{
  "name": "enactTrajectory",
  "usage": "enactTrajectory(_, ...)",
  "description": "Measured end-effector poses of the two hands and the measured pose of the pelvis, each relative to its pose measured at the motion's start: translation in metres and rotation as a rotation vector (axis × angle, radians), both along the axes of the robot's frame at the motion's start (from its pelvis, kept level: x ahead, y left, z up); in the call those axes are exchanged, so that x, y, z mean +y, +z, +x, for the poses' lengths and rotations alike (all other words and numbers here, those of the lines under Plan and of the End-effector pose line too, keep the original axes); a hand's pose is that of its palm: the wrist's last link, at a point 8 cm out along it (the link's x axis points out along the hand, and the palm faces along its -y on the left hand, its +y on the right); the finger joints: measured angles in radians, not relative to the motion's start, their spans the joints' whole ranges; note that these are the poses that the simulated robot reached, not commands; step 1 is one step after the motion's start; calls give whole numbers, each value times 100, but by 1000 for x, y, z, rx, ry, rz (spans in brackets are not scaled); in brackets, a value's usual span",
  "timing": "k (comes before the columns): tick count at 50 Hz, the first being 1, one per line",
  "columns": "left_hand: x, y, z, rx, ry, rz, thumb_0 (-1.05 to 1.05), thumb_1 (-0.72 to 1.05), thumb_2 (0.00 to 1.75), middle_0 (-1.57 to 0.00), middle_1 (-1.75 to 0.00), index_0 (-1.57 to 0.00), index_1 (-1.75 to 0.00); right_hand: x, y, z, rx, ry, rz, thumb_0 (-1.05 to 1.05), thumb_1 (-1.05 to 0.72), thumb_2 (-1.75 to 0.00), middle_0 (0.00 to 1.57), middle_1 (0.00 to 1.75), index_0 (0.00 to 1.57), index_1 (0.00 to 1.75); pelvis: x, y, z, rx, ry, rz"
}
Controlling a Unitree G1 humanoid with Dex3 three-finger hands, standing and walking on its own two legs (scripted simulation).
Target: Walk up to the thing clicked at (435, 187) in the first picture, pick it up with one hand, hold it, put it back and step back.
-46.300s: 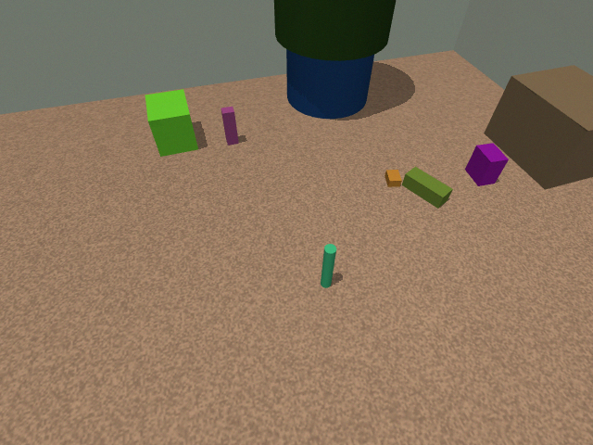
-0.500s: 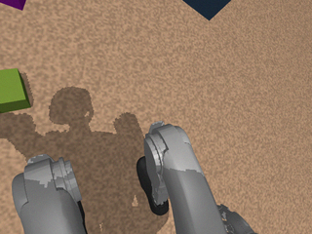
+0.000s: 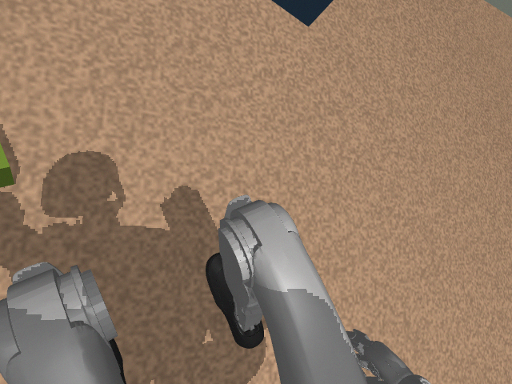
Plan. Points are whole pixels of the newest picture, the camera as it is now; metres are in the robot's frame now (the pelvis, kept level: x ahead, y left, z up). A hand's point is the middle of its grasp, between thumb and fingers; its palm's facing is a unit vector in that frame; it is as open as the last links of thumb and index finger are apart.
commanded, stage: open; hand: left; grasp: from above
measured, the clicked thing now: out of the picture +0.48 +0.33 -0.25
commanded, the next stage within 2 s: withdraw in 0.70 s
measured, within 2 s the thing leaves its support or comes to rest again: rests again in 1.24 s
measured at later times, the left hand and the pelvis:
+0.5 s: hand out of the picture +0.47 +0.34 -0.22, palm faces -0.42 -0.13 -0.90, open 13.0 cm; pelvis +0.01 +0.01 +0.00, yaw -1 degrees
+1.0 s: hand out of the picture +0.48 +0.34 -0.20, palm faces -0.38 -0.11 -0.92, open 13.9 cm; pelvis +0.00 +0.00 +0.00, yaw +0 degrees
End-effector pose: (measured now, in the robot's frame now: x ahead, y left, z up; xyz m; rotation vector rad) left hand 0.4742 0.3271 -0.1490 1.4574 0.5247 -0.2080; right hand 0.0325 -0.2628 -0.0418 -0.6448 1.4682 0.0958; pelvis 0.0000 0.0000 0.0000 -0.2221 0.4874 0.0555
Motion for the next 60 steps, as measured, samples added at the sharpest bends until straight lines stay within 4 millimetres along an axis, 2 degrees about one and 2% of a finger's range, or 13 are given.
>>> enactTrajectory(6, 2, -5, -2, -19, -8, 2, 0, -16, 70, -47, -80, -49, -75, 6, 3, 0, 14, 20, 5, 0, -90, -90, 21, 30, 20, 30, 1, 1, 0, 2, -2, -7)
enactTrajectory(24, 11, -11, 4, -22, 41, 14, 0, -36, 93, -21, -94, -22, -94, 15, 6, 24, -24, 44, 40, 0, -90, -90, 21, 30, 20, 30, 7, 5, 6, 28, 5, -26)
enactTrajectory(38, 13, -8, 1, -2, 23, 0, 0, -47, 109, -11, -105, -12, -106, 9, 7, 7, 25, 9, 27, 0, -90, -90, 21, 30, 20, 30, 5, 5, 3, 22, 3, -21)
enactTrajectory(47, 12, -6, 1, -24, 13, 1, 0, -50, 106, -9, -105, -10, -106, 7, 8, 2, 28, 7, 18, 0, -91, -90, 21, 30, 20, 30, 3, 4, 2, 17, -1, -19)
enactTrajectory(50, 12, 2, 6, -74, 6, 16, 0, -51, 104, -9, -104, -10, -104, 7, 8, 4, 25, 7, 25, 0, -91, -90, 21, 30, 20, 30, 3, 5, 3, 26, 0, -16)
enactTrajectory(53, 13, 19, 10, -138, 16, 34, 0, -52, 102, -9, -103, -10, -103, 8, 6, 8, 13, -13, 43, 0, -91, -91, 21, 30, 20, 30, 2, 7, 6, 49, 3, -10)
enactTrajectory(56, 18, 45, 13, -182, 43, 63, 0, -52, 101, -9, -103, -10, -102, 8, 4, 18, -13, -44, 66, 0, -91, -91, 21, 30, 20, 30, 2, 13, 9, 81, 9, -2)
enactTrajectory(60, 29, 90, 11, -188, 91, 110, 0, -52, 100, -10, -101, -10, -101, 8, 1, 37, -59, -88, 106, 0, -91, -91, 21, 30, 20, 30, 2, 27, 12, 116, 23, 14)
